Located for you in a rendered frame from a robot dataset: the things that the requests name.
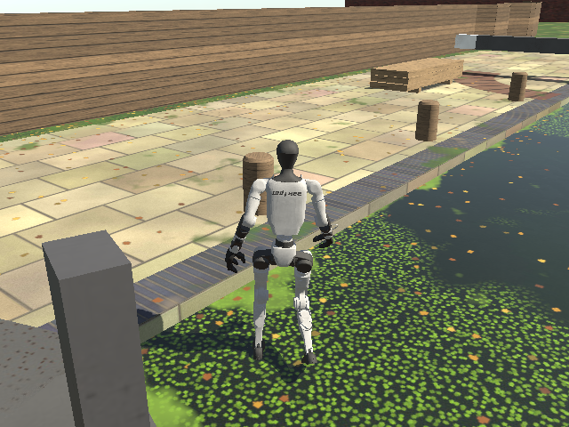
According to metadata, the humanoid robot head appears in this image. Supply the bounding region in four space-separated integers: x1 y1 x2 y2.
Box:
272 140 302 182

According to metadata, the robot left hand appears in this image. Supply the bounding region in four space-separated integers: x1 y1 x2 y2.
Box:
225 249 245 273

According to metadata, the robot left upper arm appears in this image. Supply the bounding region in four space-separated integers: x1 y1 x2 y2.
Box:
242 178 268 228

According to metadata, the robot right forearm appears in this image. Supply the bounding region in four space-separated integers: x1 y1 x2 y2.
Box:
319 214 333 239

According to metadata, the left robot thigh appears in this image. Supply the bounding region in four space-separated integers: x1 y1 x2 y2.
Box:
252 246 271 304

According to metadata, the robot right upper arm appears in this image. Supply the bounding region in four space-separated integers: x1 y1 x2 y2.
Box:
305 179 328 227

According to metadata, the robot right hand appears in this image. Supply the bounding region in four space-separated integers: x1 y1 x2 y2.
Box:
313 234 333 248

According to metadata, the robot left forearm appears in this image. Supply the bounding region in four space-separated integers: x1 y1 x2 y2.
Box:
229 213 250 254

